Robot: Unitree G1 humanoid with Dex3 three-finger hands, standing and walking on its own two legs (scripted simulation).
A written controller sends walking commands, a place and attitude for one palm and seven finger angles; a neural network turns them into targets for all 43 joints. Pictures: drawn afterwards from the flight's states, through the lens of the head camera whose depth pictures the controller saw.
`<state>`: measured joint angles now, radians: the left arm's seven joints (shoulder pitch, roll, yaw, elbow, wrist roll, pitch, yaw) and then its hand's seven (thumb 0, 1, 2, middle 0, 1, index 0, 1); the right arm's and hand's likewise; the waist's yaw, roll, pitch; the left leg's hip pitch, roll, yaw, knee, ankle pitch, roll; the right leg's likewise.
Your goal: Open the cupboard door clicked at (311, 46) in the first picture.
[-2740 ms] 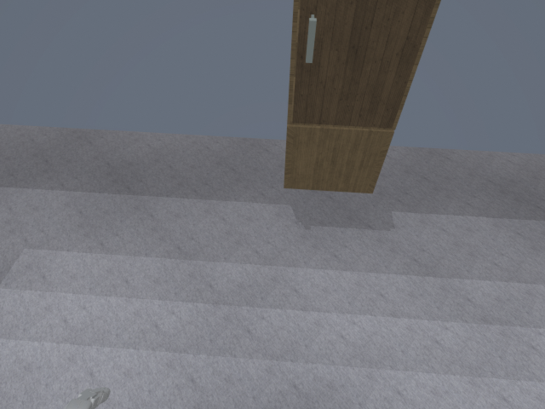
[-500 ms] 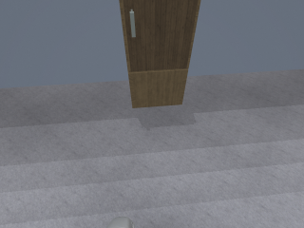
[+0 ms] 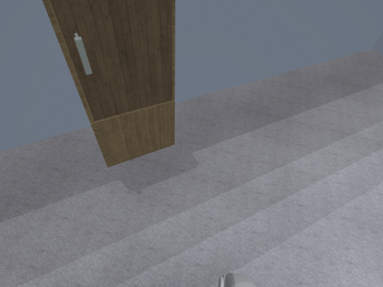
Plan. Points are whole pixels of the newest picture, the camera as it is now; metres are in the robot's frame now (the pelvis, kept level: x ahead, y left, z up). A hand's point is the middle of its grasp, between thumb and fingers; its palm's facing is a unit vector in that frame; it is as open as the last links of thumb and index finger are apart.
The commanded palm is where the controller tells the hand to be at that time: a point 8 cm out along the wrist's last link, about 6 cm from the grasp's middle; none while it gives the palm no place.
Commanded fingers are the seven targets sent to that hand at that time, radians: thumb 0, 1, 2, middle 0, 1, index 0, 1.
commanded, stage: walk to a spot facing it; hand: left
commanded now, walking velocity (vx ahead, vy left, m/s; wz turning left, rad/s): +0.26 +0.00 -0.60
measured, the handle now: (82, 53) +0.84 +0.47 +0.01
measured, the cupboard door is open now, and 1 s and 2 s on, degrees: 0 0 0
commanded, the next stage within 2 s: turn to face it in 1.78 s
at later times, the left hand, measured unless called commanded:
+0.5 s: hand (149, 225) +0.30 +0.13 -0.18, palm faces -0.30 -0.93 -0.19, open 7.4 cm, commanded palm none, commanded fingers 0.00 0.90 0.90 -0.20 -0.30 -0.20 -0.30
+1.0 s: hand (153, 203) +0.36 +0.14 -0.17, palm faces -0.55 -0.81 -0.22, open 7.4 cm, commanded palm none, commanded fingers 0.00 0.90 0.90 -0.20 -0.30 -0.20 -0.30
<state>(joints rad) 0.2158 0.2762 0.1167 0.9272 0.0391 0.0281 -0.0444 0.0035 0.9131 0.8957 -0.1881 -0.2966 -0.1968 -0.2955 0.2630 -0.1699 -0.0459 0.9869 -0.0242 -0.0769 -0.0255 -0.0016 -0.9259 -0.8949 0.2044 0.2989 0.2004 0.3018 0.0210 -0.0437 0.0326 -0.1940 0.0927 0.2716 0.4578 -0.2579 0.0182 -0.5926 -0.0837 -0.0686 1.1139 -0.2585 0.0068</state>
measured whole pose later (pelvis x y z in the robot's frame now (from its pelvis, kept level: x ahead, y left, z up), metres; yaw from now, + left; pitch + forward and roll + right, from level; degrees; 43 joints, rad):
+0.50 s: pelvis +0.14 -0.01 -0.01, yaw -17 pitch +0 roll -1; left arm 0.13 0.19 0.04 0.91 0.03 0.05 -0.01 0.00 0.90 0.89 -0.20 -0.30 -0.21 -0.30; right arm 0.18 -0.20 -0.03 0.89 -0.02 0.01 -0.02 0.01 -0.91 -0.90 0.20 0.30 0.20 0.30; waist -0.03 -0.01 0.09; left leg -0.50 0.13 0.08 0.92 -0.39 -0.09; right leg -0.36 0.01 0.02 0.59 -0.23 0.00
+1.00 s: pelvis +0.18 +0.01 -0.01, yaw -36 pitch +1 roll +0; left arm 0.19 0.23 0.09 0.92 0.02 0.08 -0.03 0.01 0.91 0.90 -0.19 -0.30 -0.20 -0.30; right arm 0.23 -0.19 -0.06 0.95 -0.03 0.00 -0.01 0.00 -0.91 -0.89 0.21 0.30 0.20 0.30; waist -0.01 0.00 0.09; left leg -0.23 0.19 0.38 0.55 -0.30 -0.01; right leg -0.37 -0.06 -0.09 0.80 -0.44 0.05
